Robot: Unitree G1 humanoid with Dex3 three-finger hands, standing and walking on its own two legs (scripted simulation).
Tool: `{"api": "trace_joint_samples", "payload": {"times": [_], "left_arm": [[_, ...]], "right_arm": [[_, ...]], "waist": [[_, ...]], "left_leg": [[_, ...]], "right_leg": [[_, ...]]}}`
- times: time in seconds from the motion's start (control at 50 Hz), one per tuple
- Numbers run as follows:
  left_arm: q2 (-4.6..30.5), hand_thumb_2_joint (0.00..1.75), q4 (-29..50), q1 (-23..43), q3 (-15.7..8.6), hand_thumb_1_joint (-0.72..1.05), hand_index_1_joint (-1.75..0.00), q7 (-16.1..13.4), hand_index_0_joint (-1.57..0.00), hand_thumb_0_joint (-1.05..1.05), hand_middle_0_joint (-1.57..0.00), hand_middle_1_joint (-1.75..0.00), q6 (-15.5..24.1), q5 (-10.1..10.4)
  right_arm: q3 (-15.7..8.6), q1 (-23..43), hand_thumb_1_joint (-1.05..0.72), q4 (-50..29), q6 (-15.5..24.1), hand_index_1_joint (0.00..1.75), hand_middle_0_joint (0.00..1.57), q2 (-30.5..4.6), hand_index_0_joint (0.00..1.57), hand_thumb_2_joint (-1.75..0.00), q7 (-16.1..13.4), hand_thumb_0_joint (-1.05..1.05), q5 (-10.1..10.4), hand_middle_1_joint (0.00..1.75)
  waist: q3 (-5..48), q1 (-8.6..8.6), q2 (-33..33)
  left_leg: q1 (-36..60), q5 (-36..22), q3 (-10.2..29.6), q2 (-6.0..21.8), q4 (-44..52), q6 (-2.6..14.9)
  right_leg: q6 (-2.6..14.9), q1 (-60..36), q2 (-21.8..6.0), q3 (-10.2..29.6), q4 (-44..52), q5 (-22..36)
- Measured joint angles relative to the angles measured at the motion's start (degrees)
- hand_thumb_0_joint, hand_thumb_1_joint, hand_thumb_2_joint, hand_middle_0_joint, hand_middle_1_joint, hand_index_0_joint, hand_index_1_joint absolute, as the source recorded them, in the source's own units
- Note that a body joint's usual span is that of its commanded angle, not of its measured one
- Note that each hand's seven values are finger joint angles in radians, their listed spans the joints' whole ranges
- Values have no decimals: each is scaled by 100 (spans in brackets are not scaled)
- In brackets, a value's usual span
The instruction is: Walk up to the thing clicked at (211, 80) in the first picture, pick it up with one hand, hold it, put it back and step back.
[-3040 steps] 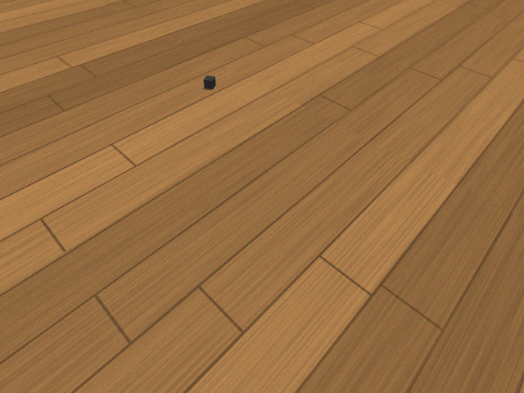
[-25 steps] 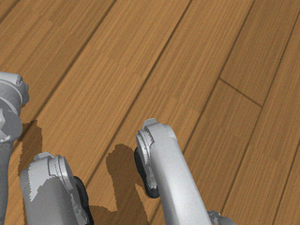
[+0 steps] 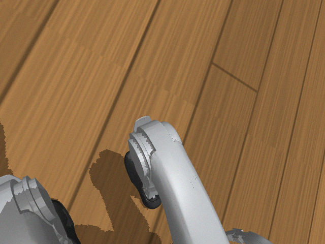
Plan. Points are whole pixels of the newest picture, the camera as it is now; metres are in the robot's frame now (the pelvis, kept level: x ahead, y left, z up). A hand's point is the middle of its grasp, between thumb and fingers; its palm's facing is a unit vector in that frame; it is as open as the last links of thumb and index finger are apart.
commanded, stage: approach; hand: left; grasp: from above
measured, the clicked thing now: out of the picture +0.53 +0.28 -0.30
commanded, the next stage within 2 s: rest palm in 0.08 s
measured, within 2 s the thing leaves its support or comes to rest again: neither
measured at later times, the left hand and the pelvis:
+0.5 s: hand out of the picture +0.50 +0.24 -0.18, palm faces -0.14 -0.47 -0.87, open 13.9 cm; pelvis +0.00 +0.01 +0.01, yaw -3 degrees
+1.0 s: hand out of the picture +0.52 +0.25 -0.23, palm faces -0.03 -0.46 -0.89, open 13.6 cm; pelvis +0.00 +0.01 +0.00, yaw -3 degrees
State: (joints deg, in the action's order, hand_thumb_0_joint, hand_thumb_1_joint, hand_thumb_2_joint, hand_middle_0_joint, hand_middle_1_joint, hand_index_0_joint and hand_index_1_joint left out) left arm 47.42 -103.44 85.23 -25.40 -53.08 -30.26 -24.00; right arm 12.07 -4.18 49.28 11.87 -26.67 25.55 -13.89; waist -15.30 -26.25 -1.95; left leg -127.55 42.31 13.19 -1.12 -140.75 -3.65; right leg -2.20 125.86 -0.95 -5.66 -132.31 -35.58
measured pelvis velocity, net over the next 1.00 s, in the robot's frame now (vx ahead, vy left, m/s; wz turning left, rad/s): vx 0.00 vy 0.01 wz -0.05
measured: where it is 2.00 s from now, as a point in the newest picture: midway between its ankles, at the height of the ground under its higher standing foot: (110, 214)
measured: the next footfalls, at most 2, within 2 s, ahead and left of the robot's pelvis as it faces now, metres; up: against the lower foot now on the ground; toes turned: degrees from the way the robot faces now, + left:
none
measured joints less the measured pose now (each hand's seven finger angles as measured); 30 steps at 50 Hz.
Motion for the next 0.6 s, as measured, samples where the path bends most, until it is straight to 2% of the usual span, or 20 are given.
{"api": "trace_joint_samples", "payload": {"times": [0.08,0.14,0.22,0.26,0.32,0.4,0.46,0.5,0.54,0.6], "left_arm": [[47,94,332,-189,-20,-50,-107,160,-11,0,-9,-107,-34,-102],[88,92,555,-227,108,-48,-106,416,-12,0,-10,-107,-69,-388],[120,93,408,-21,668,-43,-105,732,-15,0,-13,-106,-91,-694],[76,92,237,90,896,-41,-105,832,-15,0,-14,-106,-86,-717],[-28,92,-56,203,1056,-41,-104,924,-14,0,-13,-104,-95,-706],[-140,92,-350,170,1008,-44,-102,879,-13,0,-12,-102,-74,-845],[-123,94,-475,43,879,-47,-101,691,-12,0,-12,-100,-2,-1030],[-63,95,-486,-43,772,-49,-101,520,-11,0,-11,-99,65,-1084],[19,96,-475,-98,670,-51,-101,353,-10,0,-11,-98,142,-1081],[180,96,-434,-114,547,-52,-100,131,-10,0,-12,-97,255,-958]], "right_arm": [[64,79,-92,-25,-99,30,19,57,20,-90,56,-1,62,30],[21,112,-92,-65,-142,30,19,157,20,-90,90,0,178,30],[-46,24,-92,-190,-85,30,19,310,20,-90,136,-1,327,30],[-56,-51,-92,-223,-25,30,19,397,20,-90,132,-1,367,30],[-37,-149,-92,-237,55,30,19,515,20,-90,85,-1,398,30],[-35,-254,-92,-235,100,30,19,606,20,-90,-12,-1,405,30],[-70,-338,-92,-250,111,30,19,577,20,-90,-41,-1,375,30],[-89,-400,-92,-265,118,30,19,509,20,-90,-44,-1,323,30],[-87,-463,-92,-260,125,30,19,416,20,-90,-31,-1,257,30],[-50,-541,-92,-240,151,30,19,253,20,-90,17,-1,153,30]], "waist": [[-1,75,11],[118,203,125],[381,381,259],[511,424,267],[665,403,227],[779,260,121],[773,116,57],[708,22,12],[623,-58,-41],[445,-161,-119]], "left_leg": [[-60,3,31,-23,-69,7],[-205,-40,-28,-1,-22,48],[-375,-84,-148,52,75,134],[-390,-81,-179,64,99,156],[-366,-75,-156,53,117,158],[-300,-79,-53,42,168,126],[-252,-84,29,51,226,105],[-212,-87,70,59,257,95],[-181,-86,99,69,273,89],[-150,-82,139,65,250,79]], "right_leg": [[-32,8,-6,-20,-23,-11],[-88,124,11,26,43,26],[-155,287,43,119,144,73],[-171,303,48,143,164,69],[-166,258,36,117,194,54],[-117,156,28,13,291,66],[-77,85,38,-71,392,93],[-65,37,45,-113,445,108],[-63,6,55,-139,475,122],[-68,-29,58,-171,467,129]]}}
